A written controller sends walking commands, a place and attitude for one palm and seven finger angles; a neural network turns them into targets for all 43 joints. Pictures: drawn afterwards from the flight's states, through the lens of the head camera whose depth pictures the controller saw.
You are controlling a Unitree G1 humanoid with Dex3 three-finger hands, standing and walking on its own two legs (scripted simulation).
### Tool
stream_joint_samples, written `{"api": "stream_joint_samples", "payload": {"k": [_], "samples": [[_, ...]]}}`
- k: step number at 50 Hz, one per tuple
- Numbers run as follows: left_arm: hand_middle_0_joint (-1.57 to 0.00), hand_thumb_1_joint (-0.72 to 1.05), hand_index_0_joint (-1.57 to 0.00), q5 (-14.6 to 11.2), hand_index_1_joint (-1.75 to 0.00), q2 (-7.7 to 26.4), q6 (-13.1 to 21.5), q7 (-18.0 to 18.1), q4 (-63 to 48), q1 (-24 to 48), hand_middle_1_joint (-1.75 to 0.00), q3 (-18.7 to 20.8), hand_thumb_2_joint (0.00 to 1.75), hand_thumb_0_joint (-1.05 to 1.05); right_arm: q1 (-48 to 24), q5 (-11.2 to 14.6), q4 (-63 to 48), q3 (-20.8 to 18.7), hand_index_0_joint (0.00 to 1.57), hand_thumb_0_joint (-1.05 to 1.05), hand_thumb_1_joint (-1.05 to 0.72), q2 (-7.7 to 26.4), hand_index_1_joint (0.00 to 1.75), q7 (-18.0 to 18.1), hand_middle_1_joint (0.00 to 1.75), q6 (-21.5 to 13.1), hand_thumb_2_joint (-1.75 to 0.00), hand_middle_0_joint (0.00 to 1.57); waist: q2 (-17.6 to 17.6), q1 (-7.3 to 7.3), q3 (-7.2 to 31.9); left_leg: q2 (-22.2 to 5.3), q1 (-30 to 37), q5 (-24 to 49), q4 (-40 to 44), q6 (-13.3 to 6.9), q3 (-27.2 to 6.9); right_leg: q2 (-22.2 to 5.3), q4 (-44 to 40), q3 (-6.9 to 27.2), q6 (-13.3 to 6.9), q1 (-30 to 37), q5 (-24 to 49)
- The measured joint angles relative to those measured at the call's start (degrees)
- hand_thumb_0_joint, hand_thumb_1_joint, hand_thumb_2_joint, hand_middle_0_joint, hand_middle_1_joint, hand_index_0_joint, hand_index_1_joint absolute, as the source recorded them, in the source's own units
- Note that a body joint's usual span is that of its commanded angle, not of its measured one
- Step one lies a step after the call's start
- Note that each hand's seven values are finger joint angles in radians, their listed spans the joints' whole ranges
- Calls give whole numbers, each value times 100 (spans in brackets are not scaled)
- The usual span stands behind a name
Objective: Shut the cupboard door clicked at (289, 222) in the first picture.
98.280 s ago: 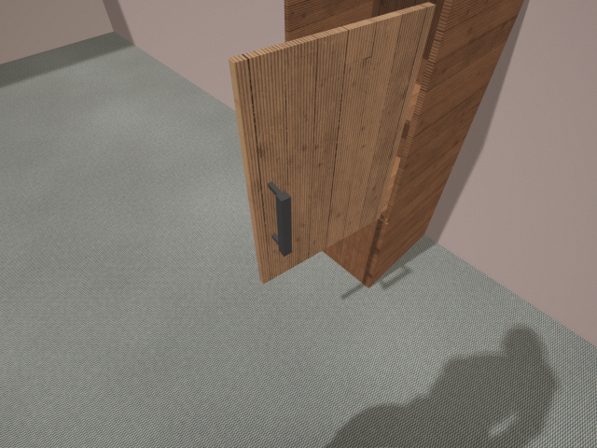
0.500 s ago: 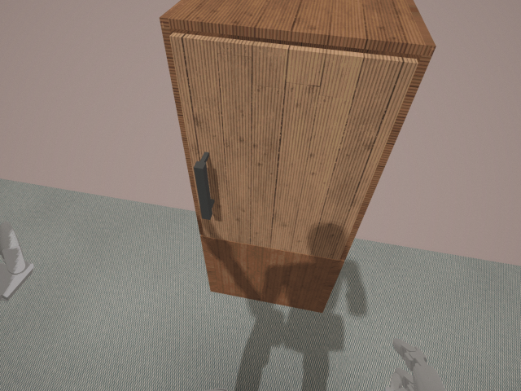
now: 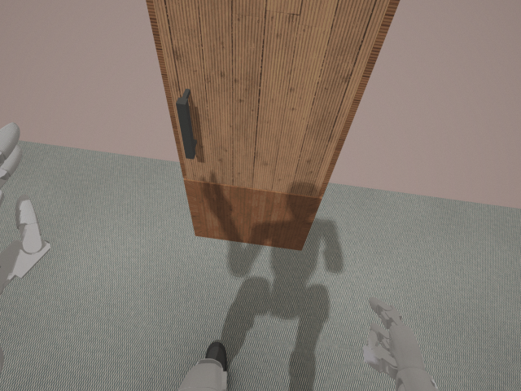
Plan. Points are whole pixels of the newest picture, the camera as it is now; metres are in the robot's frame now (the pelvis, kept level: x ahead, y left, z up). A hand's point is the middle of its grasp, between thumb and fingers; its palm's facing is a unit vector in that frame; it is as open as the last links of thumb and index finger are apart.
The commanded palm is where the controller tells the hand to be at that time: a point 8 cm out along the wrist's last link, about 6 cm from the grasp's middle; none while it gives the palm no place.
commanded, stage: stop stepping back and stand still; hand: left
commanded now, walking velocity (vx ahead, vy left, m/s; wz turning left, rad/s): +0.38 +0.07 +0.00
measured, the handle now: (188, 125) +0.69 +0.23 -0.08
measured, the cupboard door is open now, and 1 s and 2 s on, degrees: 0 0 0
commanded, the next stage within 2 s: let the arm hang, fingers relaxed in 1.02 s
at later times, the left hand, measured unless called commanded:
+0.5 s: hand (13, 291) +0.18 +0.24 +0.19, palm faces +0.19 -0.88 -0.44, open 7.4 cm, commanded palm +0.12 +0.32 +0.19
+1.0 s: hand out of the picture +0.22 +0.29 +0.20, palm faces +0.33 -0.82 -0.47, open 7.4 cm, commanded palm +0.15 +0.34 +0.19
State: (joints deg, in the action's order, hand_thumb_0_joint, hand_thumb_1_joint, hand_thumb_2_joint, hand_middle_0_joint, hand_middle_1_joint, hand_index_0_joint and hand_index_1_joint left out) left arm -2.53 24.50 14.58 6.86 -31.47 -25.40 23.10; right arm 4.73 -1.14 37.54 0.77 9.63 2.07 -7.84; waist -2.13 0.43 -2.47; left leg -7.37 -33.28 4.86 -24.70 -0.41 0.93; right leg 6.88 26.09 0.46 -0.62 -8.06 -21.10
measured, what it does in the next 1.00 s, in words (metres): steps on the spot: left foot, then right foot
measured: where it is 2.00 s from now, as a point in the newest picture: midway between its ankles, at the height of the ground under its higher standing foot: outside the picture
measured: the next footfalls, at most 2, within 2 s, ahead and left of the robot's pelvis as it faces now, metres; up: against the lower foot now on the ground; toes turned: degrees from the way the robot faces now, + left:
left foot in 0.24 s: +0.13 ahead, +0.12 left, +0.01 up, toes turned -3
right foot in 0.54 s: -0.07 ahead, -0.03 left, +0.00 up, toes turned -5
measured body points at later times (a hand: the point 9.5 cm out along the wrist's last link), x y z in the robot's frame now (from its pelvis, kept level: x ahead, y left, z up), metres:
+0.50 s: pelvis -0.04 +0.03 +0.02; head -0.02 +0.08 +0.46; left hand +0.16 +0.29 +0.21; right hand +0.07 -0.19 -0.06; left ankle +0.08 +0.13 -0.72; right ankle -0.10 -0.03 -0.71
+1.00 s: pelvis -0.01 +0.05 +0.00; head +0.02 +0.08 +0.45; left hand +0.19 +0.33 +0.22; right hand +0.15 -0.18 -0.06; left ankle +0.06 +0.18 -0.72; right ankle -0.11 -0.03 -0.72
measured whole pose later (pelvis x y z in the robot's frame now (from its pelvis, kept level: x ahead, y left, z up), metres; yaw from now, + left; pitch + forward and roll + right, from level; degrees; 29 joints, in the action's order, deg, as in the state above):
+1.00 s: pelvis -0.01 +0.05 +0.00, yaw -4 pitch +1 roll +0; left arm -2.7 28.0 12.3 9.1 -36.8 -30.5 26.5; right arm 10.3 0.0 33.1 1.0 9.7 2.9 -8.2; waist 4.1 -1.4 -2.1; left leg -3.1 -23.0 -11.7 -33.9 0.8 2.9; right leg 1.5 30.4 -2.6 -2.1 -6.6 -25.8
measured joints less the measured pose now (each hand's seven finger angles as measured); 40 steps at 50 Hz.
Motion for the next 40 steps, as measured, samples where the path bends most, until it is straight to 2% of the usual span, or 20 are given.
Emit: {"api": "stream_joint_samples", "payload": {"k": [3, 4, 6, 8, 10, 12, 14, 16, 18, 20, 23, 25, 27, 28, 30, 33, 36, 38, 40], "samples": [[-22, 89, -21, -67, -31, 420, 63, -115, -374, -437, -30, 155, 90, 2, 293, 117, -92, -4, 20, 1, -90, -20, 30, 38, 30, 158, -90, 21, 102, -193, 58, 5, 174, 40, -25, 29, -34, 14, 297, -33, -42, 65, -150], [-22, 89, -21, -98, -31, 559, 99, -117, -450, -672, -30, 272, 90, 2, 448, 134, -132, -6, 20, 1, -90, -3, 30, 61, 30, 212, -90, 21, 144, -271, 155, 55, 205, -142, -157, 51, -67, -14, 398, -41, -56, 116, -230], [-22, 88, -21, -128, -31, 727, 117, -81, -464, -1094, -30, 460, 90, 1, 806, 134, -179, -35, 20, 1, -90, 97, 30, 125, 30, 321, -90, 21, 191, -362, 448, 226, 193, -964, -624, 131, -167, -112, 500, -32, -72, 248, -359], [-22, 88, -22, -100, -31, 702, 60, 2, -296, -1290, -30, 545, 90, 1, 1148, 105, -114, -111, 20, 1, -90, 287, 30, 198, 30, 404, -90, 21, 162, -275, 783, 406, 172, -1728, -1459, 201, -255, -250, 553, 25, -97, 368, -471], [-22, 88, -22, -55, -31, 479, -6, 126, 53, -1185, -30, 537, 90, 1, 1434, 114, 17, -182, 20, 1, -90, 505, 30, 268, 30, 462, -90, 21, 94, -94, 1109, 496, 379, -2070, -2045, 171, -255, -450, 570, 27, -32, 429, -499], [-22, 88, -22, -25, -31, 180, -90, 244, 554, -694, -30, 467, 90, 1, 1625, 149, 118, -231, 20, 1, -90, 694, 30, 328, 30, 449, -90, 21, -14, -1, 1271, 479, 782, -2247, -1905, 101, -277, -548, 661, -34, 156, 402, -553], [-22, 89, -21, -2, -31, -113, -209, 339, 1201, 168, -30, 338, 90, 1, 1595, 189, 267, -253, 20, 1, -90, 728, 30, 389, 30, 408, -90, 20, 46, -58, 1099, 629, 782, -1930, -1826, -72, -304, -689, 913, -144, 289, 308, -643], [-21, 89, -20, -25, -31, -377, -393, 414, 1736, 821, -30, 249, 90, 1, 1402, 212, 343, -178, 20, 1, -91, 614, 30, 392, 30, 344, -90, 20, 203, -103, 769, 741, 800, -1789, -1687, -162, -240, -725, 1058, 3, 235, 170, -632], [-20, 90, -20, -53, -30, -486, -588, 413, 1793, 999, -30, 191, 90, 1, 1158, 166, 254, -72, 20, 1, -91, 383, 30, 332, 30, 214, -90, 20, 347, -256, 433, 769, 834, -1520, -1258, -131, -192, -565, 1333, 185, 132, -173, -687], [-20, 90, -19, -83, -30, -459, -676, 332, 1277, 728, -30, 83, 90, 1, 1000, 84, 78, 25, 20, 1, -91, 84, 30, 191, 30, 39, -90, 20, 500, -410, 161, 749, 916, -1238, -672, -49, -168, -372, 1558, 167, 45, -512, -710], [-20, 90, -20, -125, -30, -169, -526, 142, -70, -416, -30, -21, 90, 2, 1033, -27, -230, 182, 20, 1, -90, -272, 30, -40, 30, -154, -90, 20, 636, -522, 107, 633, 1008, -1002, 74, -2, -115, -142, 1150, -179, -57, -613, -636], [-21, 90, -20, -134, -30, 249, -346, 68, -857, -1287, -30, 131, 90, 2, 1153, -68, -398, 259, 20, 1, -90, -376, 30, -108, 30, -156, -90, 21, 673, -488, 261, 601, 942, -926, 200, 29, -44, -111, 423, -454, -120, -333, -413], [-21, 89, -20, -123, -30, 707, -168, 63, -1236, -1853, -30, 472, 90, 2, 1194, -97, -449, 263, 20, 1, -90, -359, 30, -102, 30, -43, -90, 21, 668, -359, 447, 644, 696, -1098, -160, 41, 85, -204, -132, -509, -271, -70, -57], [-22, 89, -21, -113, -31, 820, -131, 56, -1213, -1907, -30, 552, 90, 2, 1151, -106, -367, 228, 20, 1, -90, -289, 30, -76, 30, 70, -90, 21, 514, -287, 476, 606, 579, -1428, -520, 68, 53, -162, -118, -530, -372, -58, 180], [-22, 89, -21, -95, -31, 913, -130, 65, -863, -1678, -30, 578, 90, 1, 1152, -71, -111, 153, 21, 1, -90, -117, 30, -13, 30, 295, -90, 21, 250, -158, 614, 600, 415, -1931, -1404, 112, -20, -139, -38, -557, -453, 59, 178], [-22, 88, -22, -81, -31, 576, -184, 175, 174, -1045, -30, 564, 90, 1, 1283, 73, 157, 93, 20, 1, -90, 141, 30, 35, 30, 499, -90, 21, 94, -14, 926, 620, 434, -2082, -2210, 85, 1, -300, 72, -495, -382, 247, -52], [-22, 89, -21, -83, -31, 61, -415, 303, 1348, -356, -30, 470, 90, 0, 1381, 146, 267, 32, 20, 1, -90, 369, 30, 114, 30, 522, -90, 21, 14, 2, 1024, 502, 827, -2042, -1824, -6, 74, -466, 272, -538, -275, 418, -296], [-21, 89, -21, -81, -31, -299, -615, 355, 1830, 61, -30, 252, 90, 1, 1398, 158, 329, -36, 20, 1, -90, 513, 30, 171, 30, 456, -90, 21, -43, 5, 947, 409, 1143, -1839, -1374, -95, 60, -517, 464, -660, -198, 493, -483], [-20, 90, -20, -61, -30, -621, -761, 359, 1933, 302, -30, -42, 90, 1, 1294, 158, 421, -96, 20, 1, -90, 562, 30, 215, 30, 398, -90, 21, 76, 11, 756, 482, 1298, -1867, -1246, 27, 66, -647, 722, -733, -115, 500, -682]]}}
